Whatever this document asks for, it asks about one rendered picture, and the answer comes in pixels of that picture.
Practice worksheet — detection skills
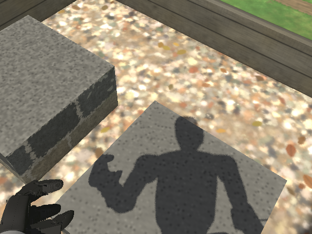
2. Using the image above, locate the left robot hand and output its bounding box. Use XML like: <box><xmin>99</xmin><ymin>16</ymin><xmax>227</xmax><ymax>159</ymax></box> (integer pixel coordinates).
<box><xmin>0</xmin><ymin>179</ymin><xmax>74</xmax><ymax>234</ymax></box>

